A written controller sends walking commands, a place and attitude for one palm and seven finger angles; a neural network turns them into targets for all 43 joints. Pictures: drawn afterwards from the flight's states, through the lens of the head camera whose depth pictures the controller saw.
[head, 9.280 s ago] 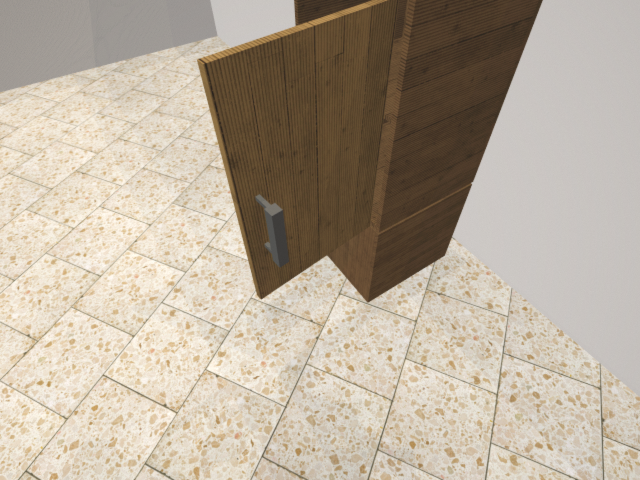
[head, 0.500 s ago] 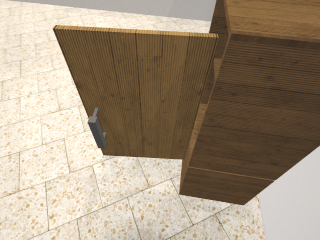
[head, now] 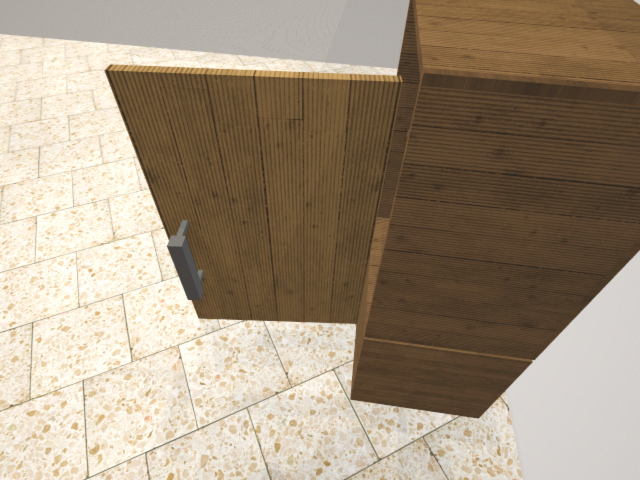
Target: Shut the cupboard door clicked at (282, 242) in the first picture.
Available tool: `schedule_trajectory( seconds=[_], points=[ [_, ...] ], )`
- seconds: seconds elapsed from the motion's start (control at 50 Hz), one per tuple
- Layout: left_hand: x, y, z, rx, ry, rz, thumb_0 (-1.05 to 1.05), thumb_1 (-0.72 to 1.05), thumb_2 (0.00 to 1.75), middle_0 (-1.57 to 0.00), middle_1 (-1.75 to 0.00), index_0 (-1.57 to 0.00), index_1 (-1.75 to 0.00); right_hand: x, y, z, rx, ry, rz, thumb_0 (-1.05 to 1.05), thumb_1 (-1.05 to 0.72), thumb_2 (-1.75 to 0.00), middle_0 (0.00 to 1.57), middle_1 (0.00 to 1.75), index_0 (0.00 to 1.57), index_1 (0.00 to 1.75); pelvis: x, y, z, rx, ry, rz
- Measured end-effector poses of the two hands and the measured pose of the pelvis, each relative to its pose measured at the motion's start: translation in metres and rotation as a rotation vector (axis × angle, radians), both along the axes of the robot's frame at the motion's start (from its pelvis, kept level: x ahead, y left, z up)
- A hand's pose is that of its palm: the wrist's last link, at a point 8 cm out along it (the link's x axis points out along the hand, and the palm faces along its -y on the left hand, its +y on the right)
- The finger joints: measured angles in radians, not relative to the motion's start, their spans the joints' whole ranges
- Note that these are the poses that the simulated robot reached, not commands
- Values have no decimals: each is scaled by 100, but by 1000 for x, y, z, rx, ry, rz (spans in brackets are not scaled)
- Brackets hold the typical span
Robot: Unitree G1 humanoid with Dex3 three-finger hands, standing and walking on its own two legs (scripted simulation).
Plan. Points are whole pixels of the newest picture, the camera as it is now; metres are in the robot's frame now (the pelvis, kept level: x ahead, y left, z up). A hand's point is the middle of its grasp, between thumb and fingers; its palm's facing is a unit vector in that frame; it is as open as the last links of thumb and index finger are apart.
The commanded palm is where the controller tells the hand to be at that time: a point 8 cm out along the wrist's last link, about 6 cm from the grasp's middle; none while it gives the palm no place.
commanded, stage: come to a stop and stand still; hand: left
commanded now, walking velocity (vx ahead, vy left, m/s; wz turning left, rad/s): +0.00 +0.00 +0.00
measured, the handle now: (189, 260) +0.50 +0.27 -0.08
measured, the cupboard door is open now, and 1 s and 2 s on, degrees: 97 97 97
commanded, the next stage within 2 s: look again from close up in 0.16 s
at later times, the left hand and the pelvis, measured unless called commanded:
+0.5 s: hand out of the picture +0.01 +0.20 -0.17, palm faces -0.03 -0.98 -0.20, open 7.4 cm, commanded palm none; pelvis +0.02 +0.02 +0.01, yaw -1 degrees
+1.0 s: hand (146, 430) +0.19 +0.23 -0.06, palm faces +0.23 -0.96 -0.17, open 7.3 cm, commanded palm +0.15 +0.26 -0.06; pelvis +0.03 +0.04 +0.00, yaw +5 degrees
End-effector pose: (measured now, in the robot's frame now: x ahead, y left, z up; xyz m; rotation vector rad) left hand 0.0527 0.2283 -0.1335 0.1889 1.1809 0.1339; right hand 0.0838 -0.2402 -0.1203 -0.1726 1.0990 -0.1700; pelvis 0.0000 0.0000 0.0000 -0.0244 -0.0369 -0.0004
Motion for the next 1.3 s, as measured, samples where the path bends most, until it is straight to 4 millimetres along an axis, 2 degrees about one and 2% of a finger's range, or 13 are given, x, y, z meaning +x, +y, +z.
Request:
schedule_trajectory(
  seconds=[0.12,0.32,0.42,0.5,0.88,0.92,1.02,1.06,1.1,1.14,1.2,1.26,1.3],
  points=[
    [-7,1,5,-23,2,0,0,91,90,-20,-30,-20,-30,-31,19,0,25,82,26,1,-91,-90,20,30,20,30,-5,5,8,8,14,-8],
    [-45,19,4,-5,160,4,0,91,90,-20,-30,-20,-30,-76,19,-3,12,230,-19,1,-92,-90,20,30,20,30,3,14,13,15,35,-19],
    [-52,23,1,-9,218,12,0,91,90,-20,-30,-20,-30,-84,23,-3,6,288,-30,1,-92,-90,20,30,20,30,11,18,13,16,35,-20],
    [-49,23,-1,-18,236,14,0,91,90,-20,-30,-20,-30,-80,28,-3,4,302,-33,1,-91,-90,20,30,20,30,18,21,13,15,32,-21],
    [0,31,-10,-45,181,-1,0,91,90,-20,-30,-20,-30,-23,51,-1,-12,213,-22,1,-92,-90,20,30,20,30,41,41,11,13,32,-24],
    [31,45,10,-10,-4,89,1,91,90,-20,-30,-20,-30,-15,49,6,-34,88,-26,1,-92,-90,20,30,20,30,36,41,8,7,26,7],
    [128,48,116,12,-750,93,2,92,90,-22,-33,-22,-32,18,38,10,-26,-207,48,1,-91,-90,20,30,20,30,33,43,-8,-6,63,109],
    [153,41,138,-57,-986,70,1,92,90,-24,-35,-24,-34,38,33,6,-20,-283,85,1,-91,-90,20,30,20,30,29,41,-22,7,114,105],
    [165,30,140,-139,-1182,-9,1,92,90,-26,-37,-26,-37,61,26,0,-29,-371,124,1,-91,-90,20,30,20,30,24,36,-44,47,171,78],
    [167,21,125,-195,-1253,-125,0,91,90,-29,-41,-29,-40,84,20,-5,-43,-447,151,1,-91,-90,20,30,20,30,17,32,-65,41,213,51],
    [146,18,89,-239,-1155,-215,0,91,90,-34,-46,-34,-45,112,16,-5,-54,-528,173,2,-91,-90,20,30,20,30,8,26,-86,29,252,26],
    [110,26,59,-235,-1040,-103,0,90,90,-39,-51,-40,-51,134,19,-2,-57,-591,223,2,-91,-90,20,30,20,30,0,18,-98,17,279,31],
    [87,33,54,-175,-1020,-19,1,90,90,-43,-55,-43,-55,143,24,-3,-55,-617,267,2,-91,-90,20,30,20,30,-5,13,-102,2,288,43]
  ],
)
